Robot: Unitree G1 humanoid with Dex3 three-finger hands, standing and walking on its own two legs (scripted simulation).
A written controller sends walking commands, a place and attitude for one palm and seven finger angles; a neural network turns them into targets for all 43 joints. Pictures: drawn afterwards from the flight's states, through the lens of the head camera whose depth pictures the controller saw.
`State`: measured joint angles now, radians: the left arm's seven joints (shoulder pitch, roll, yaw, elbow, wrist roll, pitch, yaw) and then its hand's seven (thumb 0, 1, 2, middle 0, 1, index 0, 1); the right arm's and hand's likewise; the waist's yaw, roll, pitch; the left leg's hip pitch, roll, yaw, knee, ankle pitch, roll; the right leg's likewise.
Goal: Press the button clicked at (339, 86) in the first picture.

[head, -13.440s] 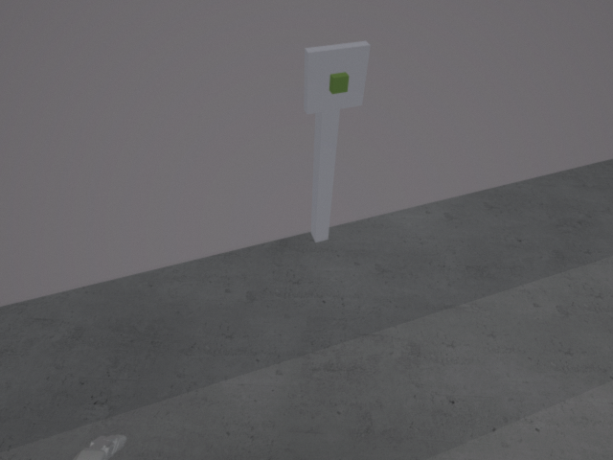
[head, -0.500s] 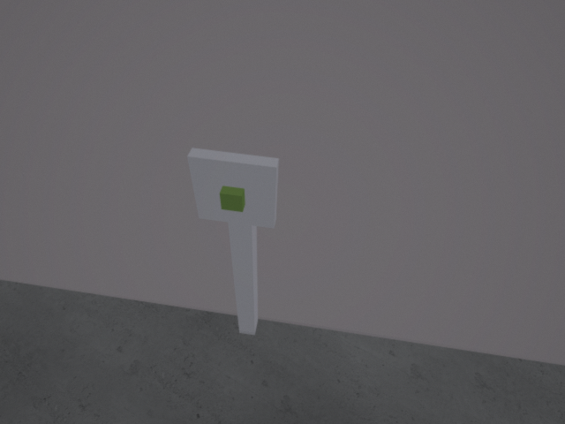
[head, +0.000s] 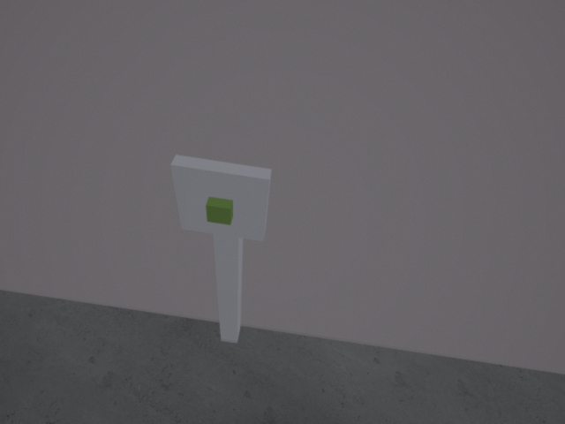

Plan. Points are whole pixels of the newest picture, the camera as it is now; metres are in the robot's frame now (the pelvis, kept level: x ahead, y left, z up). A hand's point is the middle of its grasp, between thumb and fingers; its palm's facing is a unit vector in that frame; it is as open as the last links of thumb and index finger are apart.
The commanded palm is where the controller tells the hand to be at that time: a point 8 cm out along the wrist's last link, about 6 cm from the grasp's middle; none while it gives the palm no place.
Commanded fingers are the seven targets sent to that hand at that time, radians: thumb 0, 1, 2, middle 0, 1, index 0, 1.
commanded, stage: come to a stop and stand still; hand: left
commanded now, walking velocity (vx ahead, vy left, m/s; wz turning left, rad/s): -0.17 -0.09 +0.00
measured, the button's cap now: (220, 209) +0.50 +0.16 -0.02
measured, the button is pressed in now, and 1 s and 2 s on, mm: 0 0 0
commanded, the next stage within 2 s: look again from close up in 1.02 s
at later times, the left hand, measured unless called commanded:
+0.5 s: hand out of the picture +0.04 +0.16 -0.16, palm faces -0.02 -0.97 -0.24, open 7.3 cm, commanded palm none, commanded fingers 0.00 0.90 0.90 -0.20 -0.30 -0.20 -0.30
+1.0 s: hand out of the picture -0.12 +0.12 -0.17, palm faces +0.05 -0.99 -0.13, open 7.3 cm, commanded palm none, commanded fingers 0.00 0.90 0.90 -0.20 -0.30 -0.20 -0.30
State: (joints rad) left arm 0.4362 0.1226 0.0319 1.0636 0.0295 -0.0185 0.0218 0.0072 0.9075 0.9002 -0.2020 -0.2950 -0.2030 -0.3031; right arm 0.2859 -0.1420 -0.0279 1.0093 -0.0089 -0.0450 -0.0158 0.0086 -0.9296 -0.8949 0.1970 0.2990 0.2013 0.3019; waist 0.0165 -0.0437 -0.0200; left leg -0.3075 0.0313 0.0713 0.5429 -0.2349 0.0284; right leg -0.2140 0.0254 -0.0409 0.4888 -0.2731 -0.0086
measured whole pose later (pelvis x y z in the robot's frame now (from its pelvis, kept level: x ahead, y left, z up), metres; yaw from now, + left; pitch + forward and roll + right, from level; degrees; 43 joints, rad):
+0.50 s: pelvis -0.04 -0.02 +0.00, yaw -2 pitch -1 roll -1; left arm 0.23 0.17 0.04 0.96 0.03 0.02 0.03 0.01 0.91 0.90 -0.20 -0.29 -0.20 -0.30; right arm 0.28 -0.16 -0.05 1.04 -0.02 0.05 -0.02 0.01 -0.92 -0.89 0.20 0.30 0.20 0.30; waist -0.03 0.03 0.03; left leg -0.38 0.03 0.06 0.67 -0.37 0.02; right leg -0.24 -0.01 -0.08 0.54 -0.28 -0.02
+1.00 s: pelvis -0.07 -0.03 +0.01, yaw -1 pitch -2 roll -1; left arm 0.41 0.12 0.01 1.10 0.02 0.01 0.02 0.01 0.91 0.90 -0.20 -0.29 -0.20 -0.30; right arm 0.33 -0.11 0.00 1.09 -0.01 0.01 -0.02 0.01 -0.91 -0.89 0.20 0.30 0.20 0.30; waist 0.01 -0.01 0.01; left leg -0.27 0.02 0.04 0.47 -0.18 0.01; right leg -0.23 0.00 -0.10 0.43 -0.18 -0.03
